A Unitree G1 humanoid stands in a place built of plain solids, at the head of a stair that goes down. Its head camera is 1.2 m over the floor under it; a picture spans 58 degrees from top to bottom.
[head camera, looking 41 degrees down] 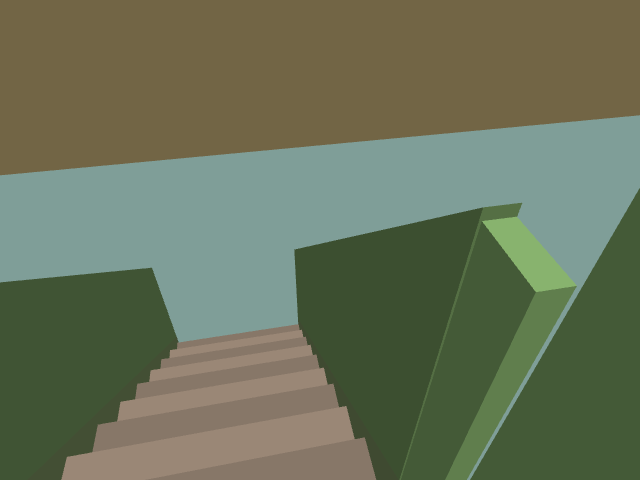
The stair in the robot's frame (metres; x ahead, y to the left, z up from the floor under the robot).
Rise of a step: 0.20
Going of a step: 0.22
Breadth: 1.04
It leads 11 degrees to the left of straight ahead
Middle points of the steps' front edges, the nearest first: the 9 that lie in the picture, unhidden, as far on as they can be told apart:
0.54 0.36 -0.20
0.76 0.40 -0.41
0.98 0.45 -0.61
1.20 0.49 -0.82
1.42 0.53 -1.02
1.63 0.57 -1.23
1.85 0.61 -1.43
2.07 0.65 -1.64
2.29 0.70 -1.84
